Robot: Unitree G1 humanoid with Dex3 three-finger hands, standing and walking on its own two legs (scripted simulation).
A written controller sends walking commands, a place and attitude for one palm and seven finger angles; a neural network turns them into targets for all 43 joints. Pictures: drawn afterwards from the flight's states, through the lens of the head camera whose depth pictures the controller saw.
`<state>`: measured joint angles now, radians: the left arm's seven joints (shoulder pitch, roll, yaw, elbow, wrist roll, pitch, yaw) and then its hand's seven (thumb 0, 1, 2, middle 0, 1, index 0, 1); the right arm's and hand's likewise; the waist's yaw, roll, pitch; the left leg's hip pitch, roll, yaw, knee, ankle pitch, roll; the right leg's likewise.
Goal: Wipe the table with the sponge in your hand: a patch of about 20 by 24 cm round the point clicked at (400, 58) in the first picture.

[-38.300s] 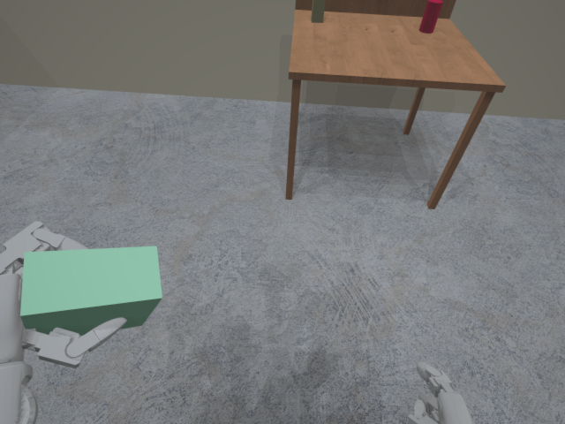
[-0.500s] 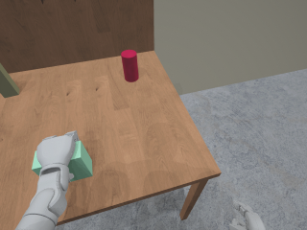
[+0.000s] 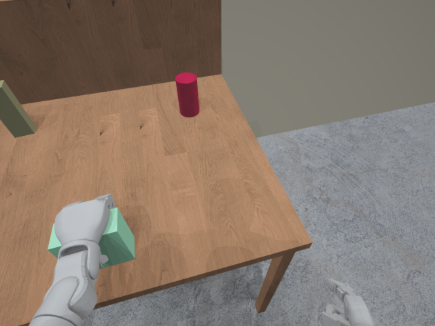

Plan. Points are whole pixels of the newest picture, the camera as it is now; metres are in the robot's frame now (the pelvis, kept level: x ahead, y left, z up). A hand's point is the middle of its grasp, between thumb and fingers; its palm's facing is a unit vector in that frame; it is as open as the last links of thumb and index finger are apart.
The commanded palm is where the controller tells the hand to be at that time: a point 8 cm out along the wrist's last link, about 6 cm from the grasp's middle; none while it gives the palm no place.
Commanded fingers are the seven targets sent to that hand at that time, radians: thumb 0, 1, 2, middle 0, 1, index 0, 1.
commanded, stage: lift the sponge slowly off the table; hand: left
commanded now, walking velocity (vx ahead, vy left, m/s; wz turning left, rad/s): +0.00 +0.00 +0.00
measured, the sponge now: (99, 246) +0.26 +0.28 -0.04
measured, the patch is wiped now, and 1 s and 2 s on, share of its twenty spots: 1.00 1.00 1.00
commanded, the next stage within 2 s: bring the sponge back beside the body in 1.86 s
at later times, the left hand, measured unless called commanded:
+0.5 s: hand (98, 240) +0.25 +0.26 +0.01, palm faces -0.08 -0.11 -0.99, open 9.9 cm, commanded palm +0.24 +0.26 +0.08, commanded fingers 0.00 0.10 1.30 -1.20 -1.60 -1.20 -1.60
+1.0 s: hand (93, 228) +0.26 +0.26 +0.05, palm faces -0.05 -0.11 -0.99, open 9.9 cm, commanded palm +0.24 +0.26 +0.12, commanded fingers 0.00 0.10 1.30 -1.20 -1.60 -1.20 -1.60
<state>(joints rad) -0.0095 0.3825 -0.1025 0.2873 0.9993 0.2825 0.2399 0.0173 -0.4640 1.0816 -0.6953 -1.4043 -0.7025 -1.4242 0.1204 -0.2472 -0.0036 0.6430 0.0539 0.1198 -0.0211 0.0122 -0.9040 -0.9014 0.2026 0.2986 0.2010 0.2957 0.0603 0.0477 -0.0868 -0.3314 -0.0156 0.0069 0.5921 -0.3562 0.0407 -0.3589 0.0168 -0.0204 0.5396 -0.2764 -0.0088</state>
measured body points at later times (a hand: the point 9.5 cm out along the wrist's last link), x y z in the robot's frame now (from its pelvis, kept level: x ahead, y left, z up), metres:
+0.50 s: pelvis +0.00 -0.01 +0.01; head +0.01 -0.03 +0.46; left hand +0.25 +0.26 +0.07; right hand +0.21 -0.23 -0.09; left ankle -0.04 +0.09 -0.73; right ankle +0.00 -0.12 -0.73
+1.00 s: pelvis +0.00 -0.01 +0.01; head +0.00 -0.04 +0.46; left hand +0.26 +0.26 +0.10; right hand +0.22 -0.24 -0.08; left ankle -0.04 +0.09 -0.73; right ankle +0.00 -0.12 -0.73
